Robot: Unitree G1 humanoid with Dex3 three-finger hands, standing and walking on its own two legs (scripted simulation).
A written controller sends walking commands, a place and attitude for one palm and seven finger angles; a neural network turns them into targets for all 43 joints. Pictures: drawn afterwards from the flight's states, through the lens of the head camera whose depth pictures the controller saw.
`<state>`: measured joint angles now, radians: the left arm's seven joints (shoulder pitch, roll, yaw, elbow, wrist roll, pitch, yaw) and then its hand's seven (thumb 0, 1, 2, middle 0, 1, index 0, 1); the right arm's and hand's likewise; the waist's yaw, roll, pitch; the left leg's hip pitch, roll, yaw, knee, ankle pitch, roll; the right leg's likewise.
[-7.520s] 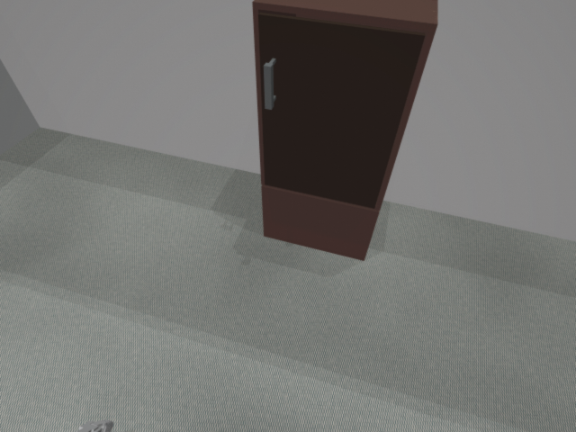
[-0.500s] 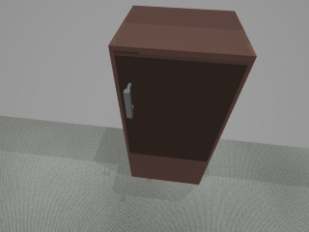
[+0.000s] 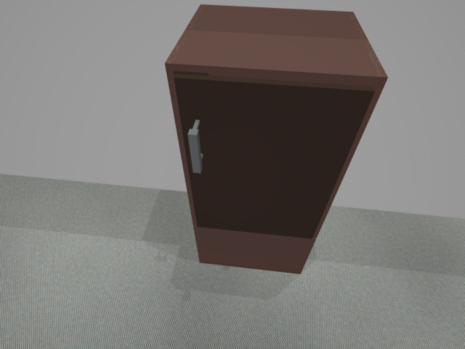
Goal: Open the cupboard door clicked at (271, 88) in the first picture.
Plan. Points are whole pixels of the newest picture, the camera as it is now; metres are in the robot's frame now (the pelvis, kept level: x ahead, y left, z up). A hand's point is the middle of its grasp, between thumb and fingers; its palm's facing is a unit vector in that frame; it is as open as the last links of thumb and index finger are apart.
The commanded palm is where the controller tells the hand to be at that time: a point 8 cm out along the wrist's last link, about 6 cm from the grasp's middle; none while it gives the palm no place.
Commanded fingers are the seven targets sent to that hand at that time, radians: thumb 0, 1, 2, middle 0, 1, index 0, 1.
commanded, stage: look again from close up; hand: left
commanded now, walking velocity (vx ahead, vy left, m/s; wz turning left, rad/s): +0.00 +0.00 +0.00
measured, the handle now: (197, 146) +0.57 +0.11 +0.01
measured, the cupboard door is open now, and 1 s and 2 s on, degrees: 0 0 0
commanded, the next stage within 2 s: come to a stop and stand still in 0.32 s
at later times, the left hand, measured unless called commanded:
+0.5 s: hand out of the picture +0.02 +0.16 -0.17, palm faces +0.00 -0.98 -0.18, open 7.3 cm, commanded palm none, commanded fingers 0.00 0.90 0.90 -0.20 -0.30 -0.20 -0.30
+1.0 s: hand out of the picture +0.06 +0.17 -0.17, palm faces +0.01 -0.97 -0.24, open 7.3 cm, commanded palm none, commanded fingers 0.00 0.90 0.90 -0.20 -0.30 -0.20 -0.30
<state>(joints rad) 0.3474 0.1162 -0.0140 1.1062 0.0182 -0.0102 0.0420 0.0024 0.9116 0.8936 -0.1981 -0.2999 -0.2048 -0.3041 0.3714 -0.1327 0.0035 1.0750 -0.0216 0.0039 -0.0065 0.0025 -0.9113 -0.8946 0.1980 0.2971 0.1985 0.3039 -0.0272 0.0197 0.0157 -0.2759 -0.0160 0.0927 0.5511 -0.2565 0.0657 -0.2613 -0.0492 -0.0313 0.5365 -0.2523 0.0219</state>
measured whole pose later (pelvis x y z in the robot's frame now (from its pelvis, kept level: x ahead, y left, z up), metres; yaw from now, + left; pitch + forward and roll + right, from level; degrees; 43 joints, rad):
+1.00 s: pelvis +0.04 -0.01 +0.00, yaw -1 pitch -1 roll +0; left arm 0.28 0.16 -0.01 1.08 0.01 -0.01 0.04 0.00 0.91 0.89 -0.20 -0.30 -0.20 -0.30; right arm 0.28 -0.19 0.01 1.04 -0.02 -0.02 -0.02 0.01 -0.93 -0.89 0.20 0.30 0.20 0.30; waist 0.00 0.03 0.01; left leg -0.19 -0.02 0.10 0.50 -0.29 0.05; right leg -0.20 -0.05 -0.02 0.53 -0.30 0.03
